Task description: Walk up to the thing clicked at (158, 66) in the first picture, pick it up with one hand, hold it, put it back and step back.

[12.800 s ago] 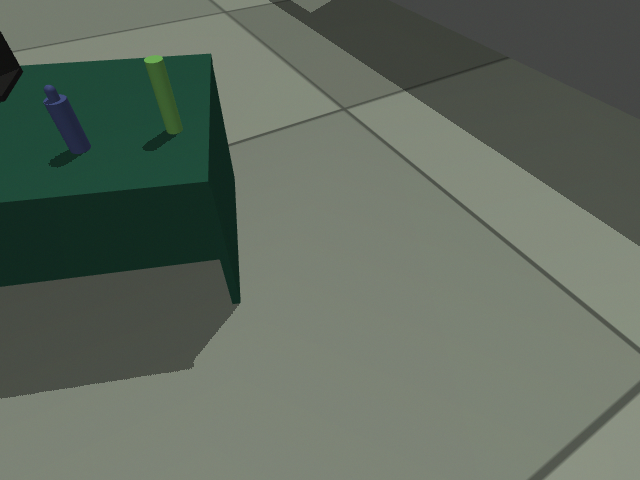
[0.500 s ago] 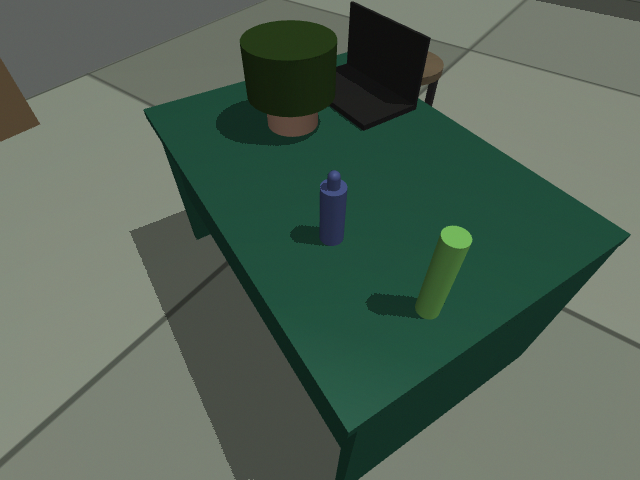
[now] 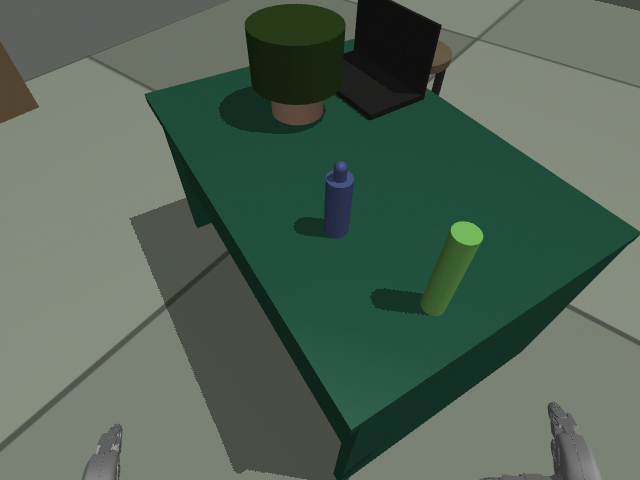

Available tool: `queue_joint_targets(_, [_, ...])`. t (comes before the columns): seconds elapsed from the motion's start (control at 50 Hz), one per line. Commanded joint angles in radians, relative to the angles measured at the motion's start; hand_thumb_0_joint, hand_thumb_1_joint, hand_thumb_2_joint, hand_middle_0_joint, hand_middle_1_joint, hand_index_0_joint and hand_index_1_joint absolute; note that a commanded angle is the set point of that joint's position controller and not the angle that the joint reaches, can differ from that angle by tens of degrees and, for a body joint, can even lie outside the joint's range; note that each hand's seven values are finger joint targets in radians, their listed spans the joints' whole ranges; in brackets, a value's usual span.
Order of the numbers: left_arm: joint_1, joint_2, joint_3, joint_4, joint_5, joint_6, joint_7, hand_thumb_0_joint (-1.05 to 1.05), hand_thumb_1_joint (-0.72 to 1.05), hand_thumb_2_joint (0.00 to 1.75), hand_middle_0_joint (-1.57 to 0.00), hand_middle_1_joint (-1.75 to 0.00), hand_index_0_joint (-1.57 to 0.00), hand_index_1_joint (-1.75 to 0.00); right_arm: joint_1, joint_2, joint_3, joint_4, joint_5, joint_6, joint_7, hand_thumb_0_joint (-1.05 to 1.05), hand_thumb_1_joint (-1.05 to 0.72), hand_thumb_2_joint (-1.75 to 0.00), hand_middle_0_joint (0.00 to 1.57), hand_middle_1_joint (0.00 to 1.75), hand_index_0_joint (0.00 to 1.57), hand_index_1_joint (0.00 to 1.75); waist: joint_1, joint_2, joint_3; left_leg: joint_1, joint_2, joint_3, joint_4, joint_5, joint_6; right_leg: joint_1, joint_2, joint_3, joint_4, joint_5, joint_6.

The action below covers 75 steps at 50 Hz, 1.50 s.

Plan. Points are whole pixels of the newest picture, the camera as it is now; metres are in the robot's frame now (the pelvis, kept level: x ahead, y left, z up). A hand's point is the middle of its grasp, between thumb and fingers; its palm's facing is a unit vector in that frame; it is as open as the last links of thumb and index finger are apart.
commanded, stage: rise first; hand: right
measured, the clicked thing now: (447, 273) +0.45 -0.21 -0.07
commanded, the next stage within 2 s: go down in 0.76 s
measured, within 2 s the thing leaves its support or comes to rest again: neither
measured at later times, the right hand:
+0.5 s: hand (538, 448) +0.18 -0.26 -0.05, palm faces +0.27 +0.90 -0.35, open 17.3 cm
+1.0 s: hand (553, 443) +0.17 -0.26 -0.02, palm faces +0.29 +0.90 -0.33, open 17.1 cm
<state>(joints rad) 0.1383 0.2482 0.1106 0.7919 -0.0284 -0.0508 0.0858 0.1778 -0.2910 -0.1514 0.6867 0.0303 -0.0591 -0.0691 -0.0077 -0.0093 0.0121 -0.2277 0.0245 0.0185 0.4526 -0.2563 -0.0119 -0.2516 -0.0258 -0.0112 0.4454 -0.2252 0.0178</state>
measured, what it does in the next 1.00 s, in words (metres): stands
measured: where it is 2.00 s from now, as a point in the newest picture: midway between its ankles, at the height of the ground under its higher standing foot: outside the picture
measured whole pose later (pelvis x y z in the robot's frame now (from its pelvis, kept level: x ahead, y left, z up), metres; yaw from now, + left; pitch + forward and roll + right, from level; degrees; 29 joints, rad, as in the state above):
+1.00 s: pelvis +0.00 +0.00 +0.00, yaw -1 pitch -2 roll +0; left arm 0.19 0.22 0.10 0.69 -0.01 -0.06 0.06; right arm 0.37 -0.27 -0.21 0.24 0.04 -0.12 -0.04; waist -0.02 -0.02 0.03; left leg -0.13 0.03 0.03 0.41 -0.24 -0.01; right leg -0.16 -0.02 0.00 0.40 -0.21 0.02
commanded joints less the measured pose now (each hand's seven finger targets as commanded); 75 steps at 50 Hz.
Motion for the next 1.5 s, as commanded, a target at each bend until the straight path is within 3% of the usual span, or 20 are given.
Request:
queue_joint_targets(0.0, [-0.069, 0.168, 0.048, -0.172, 0.004, -0.053, 0.018, 0.0, -0.52, 0.06, -0.06, -0.07, -0.07, -0.06, -0.059, -0.21, -0.078, -0.203, -0.006, -0.053, -0.025, 0.0, 0.47, -0.07, 0.05, 0.06, 0.05, 0.06, -0.009, -0.002, -0.178, 0.065, -0.021, 0.028, -0.056, 0.261, 0.014, 0.108, 0.019, -0.026, -0.049, 0.248, -0.029])
queue_joint_targets(0.2, [-0.035, 0.142, 0.02, -0.251, 0.0, -0.05, 0.008, 0.0, -0.52, 0.05, -0.06, -0.07, -0.07, -0.06, -0.023, -0.208, -0.097, -0.307, 0.002, -0.053, -0.016, 0.0, 0.53, -0.06, 0.05, 0.06, 0.05, 0.06, 0.0, -0.016, -0.109, 0.071, -0.017, 0.028, -0.095, 0.218, 0.01, 0.112, 0.024, -0.036, -0.081, 0.199, -0.03])
queue_joint_targets(0.26, [-0.01, 0.088, -0.028, -0.254, -0.004, -0.048, 0.003, 0.0, -0.52, 0.05, -0.06, -0.07, -0.07, -0.06, -0.001, -0.184, -0.085, -0.322, 0.005, -0.052, -0.011, 0.0, 0.53, -0.06, 0.05, 0.06, 0.05, 0.06, -0.01, -0.007, -0.081, 0.066, -0.015, 0.028, -0.104, 0.208, 0.008, 0.11, 0.026, -0.038, -0.087, 0.191, -0.032])
queue_joint_targets(0.4, [0.007, 0.159, 0.04, -0.295, 0.004, -0.055, 0.011, 0.0, -0.53, 0.06, -0.06, -0.07, -0.06, -0.06, 0.037, -0.202, -0.115, -0.418, 0.005, -0.062, -0.017, 0.0, 0.52, -0.06, 0.05, 0.06, 0.05, 0.06, -0.012, 0.006, -0.107, 0.095, -0.013, 0.039, -0.103, 0.238, 0.007, 0.151, 0.027, -0.03, -0.089, 0.222, -0.029])
queue_joint_targets(0.44, [-0.01, 0.11, -0.001, -0.31, 0.001, -0.054, 0.003, 0.0, -0.53, 0.07, -0.06, -0.07, -0.06, -0.06, 0.044, -0.18, -0.099, -0.441, 0.006, -0.062, -0.013, 0.0, 0.54, -0.06, 0.05, 0.06, 0.05, 0.06, -0.018, -0.005, -0.089, 0.098, -0.01, 0.035, -0.108, 0.237, 0.007, 0.146, 0.03, -0.034, -0.092, 0.22, -0.029])
queue_joint_targets(0.78, [-0.005, 0.134, 0.041, -0.281, 0.007, -0.061, -0.002, 0.0, -0.5, 0.01, -0.06, -0.06, -0.08, -0.05, 0.108, -0.171, -0.11, -0.593, 0.008, -0.098, -0.005, 0.0, 0.44, -0.09, 0.04, 0.06, 0.04, 0.06, -0.015, -0.023, -0.068, 0.112, -0.016, 0.044, -0.122, 0.211, 0.013, 0.158, 0.024, -0.029, -0.112, 0.203, -0.027])
queue_joint_targets(0.8, [-0.039, 0.09, 0.001, -0.267, 0.03, -0.062, -0.018, 0.0, -0.55, 0.09, -0.06, -0.07, -0.06, -0.07, 0.098, -0.088, -0.084, -0.716, 0.014, -0.112, 0.009, 0.0, 0.46, -0.07, 0.05, 0.06, 0.05, 0.06, -0.014, -0.042, -0.081, 0.076, -0.023, 0.037, -0.102, 0.206, 0.016, 0.133, 0.027, -0.015, -0.087, 0.191, -0.029])
queue_joint_targets(0.82, [-0.011, 0.135, 0.044, -0.266, 0.003, -0.064, -0.005, 0.0, -0.49, 0.01, -0.06, -0.06, -0.08, -0.05, 0.134, -0.219, -0.159, -0.532, 0.006, -0.095, -0.005, 0.0, 0.44, -0.09, 0.03, 0.06, 0.04, 0.06, -0.025, -0.01, -0.041, 0.101, -0.015, 0.041, -0.128, 0.181, 0.011, 0.133, 0.029, -0.031, -0.11, 0.175, -0.03])
queue_joint_targets(0.84, [-0.034, 0.095, 0.015, -0.248, 0.03, -0.061, -0.021, 0.0, -0.55, 0.09, -0.06, -0.06, -0.05, -0.07, 0.181, -0.084, -0.097, -0.626, 0.009, -0.101, 0.016, 0.0, 0.47, -0.07, 0.05, 0.06, 0.05, 0.06, -0.011, 0.005, -0.061, 0.07, -0.024, 0.04, -0.104, 0.189, 0.012, 0.114, 0.026, -0.013, -0.085, 0.171, -0.034])
queue_joint_targets(0.86, [0.011, 0.128, 0.042, -0.237, 0.005, -0.06, -0.01, 0.0, -0.49, 0.01, -0.06, -0.06, -0.08, -0.04, 0.116, -0.232, -0.177, -0.566, 0.008, -0.099, 0.001, 0.0, 0.44, -0.09, 0.04, 0.06, 0.04, 0.06, -0.023, -0.016, -0.053, 0.102, -0.014, 0.039, -0.128, 0.178, 0.01, 0.134, 0.028, -0.031, -0.108, 0.17, -0.033])
queue_joint_targets(0.88, [-0.059, 0.101, 0.014, -0.256, 0.032, -0.061, -0.027, 0.0, -0.55, 0.09, -0.06, -0.07, -0.05, -0.07, 0.127, -0.107, -0.127, -0.703, 0.018, -0.123, 0.018, 0.0, 0.46, -0.07, 0.05, 0.06, 0.05, 0.06, -0.011, -0.04, -0.071, 0.067, -0.021, 0.034, -0.101, 0.177, 0.014, 0.117, 0.03, -0.015, -0.083, 0.159, -0.03])
queue_joint_targets(0.9, [0.001, 0.14, 0.058, -0.233, 0.006, -0.061, -0.011, 0.0, -0.49, 0.01, -0.07, -0.06, -0.08, -0.05, 0.109, -0.241, -0.19, -0.569, 0.009, -0.108, 0.005, 0.0, 0.43, -0.09, 0.03, 0.06, 0.04, 0.06, -0.02, -0.011, -0.056, 0.09, -0.014, 0.039, -0.12, 0.179, 0.01, 0.137, 0.029, -0.03, -0.103, 0.172, -0.031])
queue_joint_targets(0.92, [-0.075, 0.135, 0.037, -0.266, 0.034, -0.064, -0.023, 0.0, -0.56, 0.09, -0.06, -0.06, -0.05, -0.07, 0.109, -0.102, -0.12, -0.707, 0.022, -0.128, 0.024, 0.0, 0.47, -0.07, 0.05, 0.06, 0.05, 0.06, -0.002, -0.009, -0.081, 0.059, -0.025, 0.035, -0.099, 0.174, 0.012, 0.121, 0.027, -0.013, -0.084, 0.155, -0.031])
queue_joint_targets(0.94, [-0.013, 0.144, 0.064, -0.227, 0.008, -0.064, -0.01, 0.0, -0.5, 0.01, -0.06, -0.06, -0.08, -0.05, 0.102, -0.248, -0.199, -0.573, 0.009, -0.116, 0.006, 0.0, 0.45, -0.09, 0.03, 0.06, 0.04, 0.06, -0.024, -0.013, -0.062, 0.091, -0.013, 0.039, -0.119, 0.171, 0.01, 0.141, 0.03, -0.028, -0.102, 0.163, -0.031])
queue_joint_targets(0.96, [-0.058, 0.119, 0.033, -0.251, 0.037, -0.064, -0.022, 0.0, -0.52, 0.03, -0.06, -0.06, -0.06, -0.05, 0.099, -0.106, -0.135, -0.703, 0.021, -0.134, 0.024, 0.0, 0.53, -0.07, 0.03, 0.06, 0.04, 0.06, 0.004, -0.003, -0.087, 0.06, -0.026, 0.036, -0.092, 0.187, 0.012, 0.131, 0.025, -0.009, -0.073, 0.169, -0.032])
queue_joint_targets(1.04, [-0.081, 0.125, 0.034, -0.259, 0.032, -0.07, -0.018, 0.0, -0.53, 0.03, -0.06, -0.05, -0.06, -0.05, -0.033, -0.181, -0.215, -0.592, 0.037, -0.151, 0.048, 0.0, 0.54, -0.07, 0.03, 0.06, 0.04, 0.06, 0.01, 0.036, -0.093, 0.04, -0.016, 0.026, -0.085, 0.168, 0.006, 0.109, 0.031, -0.005, -0.054, 0.143, -0.038])
queue_joint_targets(1.1, [-0.079, 0.186, 0.088, -0.278, 0.029, -0.076, 0.0, 0.0, -0.52, 0.03, -0.06, -0.05, -0.06, -0.05, -0.191, -0.259, -0.27, -0.542, 0.063, -0.19, 0.091, 0.0, 0.55, -0.06, 0.03, 0.06, 0.04, 0.06, 0.04, 0.047, -0.103, -0.01, -0.009, 0.011, -0.089, 0.089, 0.005, 0.109, 0.035, -0.001, -0.042, 0.067, -0.041])
queue_joint_targets(1.24, [-0.046, 0.083, -0.033, -0.169, 0.011, -0.097, 0.004, 0.0, -0.53, 0.03, -0.05, -0.05, -0.06, -0.04, -0.325, -0.349, -0.34, -0.274, 0.15, -0.261, 0.274, 0.0, 0.55, -0.05, 0.04, 0.06, 0.05, 0.06, 0.015, -0.049, -0.114, -0.083, -0.002, -0.011, 0.005, 0.05, 0.007, -0.039, 0.034, 0.013, 0.044, 0.025, -0.037])
queue_joint_targets(1.32, [-0.055, 0.177, 0.021, -0.263, 0.013, -0.109, 0.023, 0.0, -0.53, 0.03, -0.06, -0.05, -0.06, -0.05, -0.401, -0.432, -0.397, -0.186, 0.187, -0.297, 0.362, 0.0, 0.56, -0.05, 0.03, 0.06, 0.05, 0.06, 0.025, -0.032, -0.246, -0.086, -0.012, -0.005, 0.078, 0.131, 0.008, -0.03, 0.024, 0.023, 0.106, 0.108, -0.033])
queue_joint_targets(1.48, [-0.041, 0.147, -0.03, -0.348, 0.012, -0.132, 0.049, 0.0, -0.53, 0.03, -0.06, -0.06, -0.06, -0.05, -0.567, -0.554, -0.466, -0.061, 0.228, -0.357, 0.473, 0.0, 0.54, -0.06, 0.04, 0.05, 0.05, 0.05, 0.021, -0.056, -0.316, -0.148, -0.012, -0.018, 0.147, 0.101, 0.016, -0.121, 0.02, 0.023, 0.189, 0.087, -0.034])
